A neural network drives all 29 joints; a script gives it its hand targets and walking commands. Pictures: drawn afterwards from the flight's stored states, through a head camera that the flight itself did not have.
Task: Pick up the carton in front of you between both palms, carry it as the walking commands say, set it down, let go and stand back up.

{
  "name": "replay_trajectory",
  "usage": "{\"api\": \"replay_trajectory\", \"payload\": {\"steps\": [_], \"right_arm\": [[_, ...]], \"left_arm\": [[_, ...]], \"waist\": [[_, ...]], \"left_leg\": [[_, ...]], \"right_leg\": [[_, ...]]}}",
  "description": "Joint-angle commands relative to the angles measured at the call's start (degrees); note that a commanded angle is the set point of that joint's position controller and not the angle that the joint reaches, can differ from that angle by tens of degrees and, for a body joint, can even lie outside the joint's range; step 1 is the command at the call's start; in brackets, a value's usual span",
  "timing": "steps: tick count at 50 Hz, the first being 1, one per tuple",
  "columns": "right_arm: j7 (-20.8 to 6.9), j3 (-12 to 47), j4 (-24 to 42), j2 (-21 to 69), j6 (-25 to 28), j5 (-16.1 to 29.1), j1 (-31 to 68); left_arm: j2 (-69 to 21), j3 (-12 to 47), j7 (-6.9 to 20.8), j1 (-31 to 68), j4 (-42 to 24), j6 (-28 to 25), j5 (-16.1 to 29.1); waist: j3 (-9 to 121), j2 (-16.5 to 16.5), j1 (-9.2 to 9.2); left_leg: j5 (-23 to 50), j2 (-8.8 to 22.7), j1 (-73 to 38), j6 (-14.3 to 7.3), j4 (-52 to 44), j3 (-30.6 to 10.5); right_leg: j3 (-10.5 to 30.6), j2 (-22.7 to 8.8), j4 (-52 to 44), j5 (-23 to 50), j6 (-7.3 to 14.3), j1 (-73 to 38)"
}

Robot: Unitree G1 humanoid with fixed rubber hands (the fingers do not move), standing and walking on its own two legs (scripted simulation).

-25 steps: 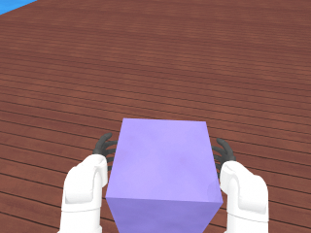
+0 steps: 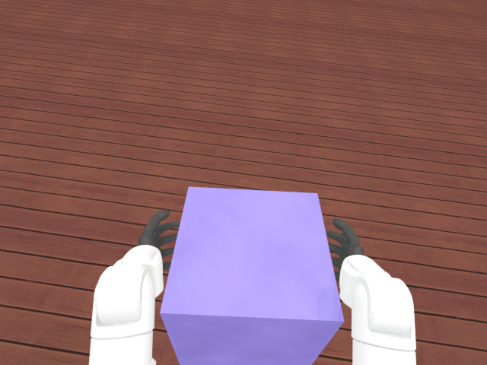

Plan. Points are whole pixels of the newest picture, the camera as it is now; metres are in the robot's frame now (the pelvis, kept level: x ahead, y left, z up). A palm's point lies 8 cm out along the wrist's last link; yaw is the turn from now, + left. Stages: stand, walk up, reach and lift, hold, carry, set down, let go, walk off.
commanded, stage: carry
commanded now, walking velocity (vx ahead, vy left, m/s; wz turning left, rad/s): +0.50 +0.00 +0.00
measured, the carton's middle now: (247, 284) +0.26 +0.00 -0.01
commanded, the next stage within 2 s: none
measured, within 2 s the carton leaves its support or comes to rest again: neither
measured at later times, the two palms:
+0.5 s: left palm (192, 122) +0.57 +0.13 +0.08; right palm (325, 125) +0.60 -0.17 +0.07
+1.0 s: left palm (193, 63) +0.87 +0.16 +0.06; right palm (296, 67) +0.88 -0.14 +0.07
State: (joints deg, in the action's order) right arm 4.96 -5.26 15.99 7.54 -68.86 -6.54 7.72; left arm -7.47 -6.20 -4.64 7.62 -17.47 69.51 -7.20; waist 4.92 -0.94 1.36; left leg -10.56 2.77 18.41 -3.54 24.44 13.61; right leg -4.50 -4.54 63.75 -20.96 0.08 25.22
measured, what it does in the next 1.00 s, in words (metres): walks ahead: right foot, then left foot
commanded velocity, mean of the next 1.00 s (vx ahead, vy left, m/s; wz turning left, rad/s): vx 0.30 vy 0.00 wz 0.00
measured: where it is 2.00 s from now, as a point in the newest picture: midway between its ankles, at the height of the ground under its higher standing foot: (238, 268)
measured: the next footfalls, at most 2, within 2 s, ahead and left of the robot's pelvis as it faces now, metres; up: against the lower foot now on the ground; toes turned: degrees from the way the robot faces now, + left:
right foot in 0.30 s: +0.39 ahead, -0.12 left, +0.00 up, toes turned -9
left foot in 0.78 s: +0.69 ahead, +0.11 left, +0.00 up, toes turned -4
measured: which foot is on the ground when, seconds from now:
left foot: down 0.00-0.34, up 0.36-0.76, down 0.78-1.00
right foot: up 0.00-0.28, down 0.30-0.80, up 0.82-1.00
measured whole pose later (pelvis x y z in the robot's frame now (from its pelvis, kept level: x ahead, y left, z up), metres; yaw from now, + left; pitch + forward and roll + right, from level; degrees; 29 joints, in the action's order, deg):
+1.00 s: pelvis +0.60 +0.01 +0.00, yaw +1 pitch +4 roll +0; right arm 5.0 -5.6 19.8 7.7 -67.3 -6.1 8.7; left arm -7.6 -6.2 -4.7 9.0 -20.8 67.9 -6.9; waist -0.4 -1.8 0.4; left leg -6.8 2.3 17.8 -3.8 20.7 13.4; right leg -5.3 -3.3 34.8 -23.8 -1.7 19.9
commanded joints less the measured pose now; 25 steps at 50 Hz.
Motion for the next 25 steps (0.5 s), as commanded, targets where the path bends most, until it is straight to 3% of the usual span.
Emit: {"api": "replay_trajectory", "payload": {"steps": [1, 6, 12, 14, 15, 16, 17, 18, 19, 20, 21, 23, 25], "right_arm": [[-15.4, 41.2, 8.0, 55.8, 1.7, 25.3, 27.5], [-15.8, 41.3, 10.4, 52.1, 1.6, 25.4, 24.9], [-14.7, 39.4, 9.8, 47.0, -0.7, 23.1, 22.9], [-14.5, 39.2, 9.3, 46.1, -1.4, 22.6, 23.8], [-14.4, 39.1, 9.2, 45.6, -1.8, 22.4, 23.9], [-14.3, 39.0, 9.0, 44.7, -2.1, 22.3, 24.9], [-14.3, 39.7, 10.4, 45.3, -2.7, 22.9, 26.9], [-14.4, 40.0, 9.6, 45.8, -2.7, 22.9, 27.6], [-14.5, 40.2, 8.3, 48.0, -2.2, 23.1, 27.9], [-14.6, 40.4, 8.5, 49.7, -1.6, 23.1, 28.6], [-14.7, 40.9, 8.2, 51.7, -1.0, 23.4, 29.1], [-14.4, 41.3, 8.2, 54.3, 0.1, 23.3, 28.8], [-13.8, 41.4, 8.2, 54.9, 0.9, 22.5, 27.3]], "left_arm": [[-56.0, 42.7, 14.1, 25.5, -5.0, -2.3, 23.6], [-53.7, 42.8, 12.8, 23.0, -7.6, -2.5, 22.2], [-48.5, 41.7, 13.2, 22.9, -8.6, 0.3, 23.0], [-47.6, 41.0, 13.6, 22.8, -7.5, 1.1, 23.1], [-47.3, 40.4, 13.7, 22.5, -6.6, 1.3, 23.2], [-46.9, 39.9, 13.9, 22.1, -5.7, 1.5, 23.2], [-46.3, 38.9, 14.1, 22.7, -3.7, 1.2, 22.5], [-48.1, 39.2, 14.3, 22.3, -3.0, 1.0, 23.1], [-49.8, 39.5, 14.6, 24.2, -4.3, 0.8, 24.0], [-52.0, 40.1, 14.8, 25.2, -4.6, 0.3, 24.4], [-53.5, 40.6, 14.9, 26.8, -5.4, -0.2, 25.0], [-55.2, 41.3, 15.2, 28.3, -6.6, -0.9, 25.7], [-54.9, 41.6, 15.5, 27.3, -7.3, -1.2, 26.1]], "waist": [[16.4, 7.3, -0.53], [11.6, 8.6, -0.36], [6.2, 10.2, -0.19], [7.9, 9.5, -1.22], [10.8, 7.5, -1.85], [14.4, 3.1, -3.37], [18.8, -13.5, -3.33], [17.3, -17.3, -3.12], [16.8, -12.5, -2.47], [17.1, -7.0, -2.46], [16.2, -2.6, -2.10], [16.2, -3.9, -1.82], [15.5, -5.6, -1.98]], "left_leg": [[9.5, 15.6, -22.6, -3.6, -12.6, -17.8], [13.8, 12.8, -23.3, -3.9, -14.2, -10.4], [20.9, 11.4, -23.8, -1.5, -11.8, -5.5], [28.1, 10.2, -22.1, 0.1, -3.2, -2.2], [29.8, 7.9, -18.1, 1.5, 5.9, 0.3], [20.8, 6.3, -9.4, 3.1, 18.5, 0.1], [5.1, -0.5, 6.9, 6.1, 36.4, -1.4], [-16.1, -3.5, 17.6, 5.6, 46.1, -7.9], [-16.2, 0.2, 19.9, 3.7, 51.0, -12.5], [-14.0, 2.5, 19.9, 2.7, 50.9, -13.4], [-10.4, 4.4, 19.0, 2.5, 46.7, -13.8], [-5.7, 4.8, 15.1, 2.8, 38.9, -12.4], [-3.9, 4.3, 15.0, 3.6, 32.8, -10.3]], "right_leg": [[1.6, -2.3, -5.7, 5.1, 0.2, 10.6], [-2.9, -1.2, -23.2, 12.4, -1.3, 11.6], [-7.4, 0.9, -35.1, 19.0, 0.8, 4.8], [-10.6, 3.3, -37.8, 17.1, 1.7, -5.0], [-12.6, 5.7, -38.2, 13.4, 1.9, -15.2], [-4.8, 0.0, -38.7, 9.4, 2.0, -26.4], [24.4, -15.8, -46.3, 1.3, 10.0, -37.5], [34.5, -19.7, -51.8, 10.3, 13.2, -39.7], [27.9, -19.3, -49.6, 18.1, 12.7, -38.5], [22.4, -17.6, -47.8, 23.7, 11.6, -35.5], [17.4, -16.3, -48.3, 24.7, 9.6, -31.7], [10.8, -14.0, -50.9, 20.3, 6.8, -27.5], [7.0, -12.9, -53.2, 17.4, 7.1, -26.8]]}}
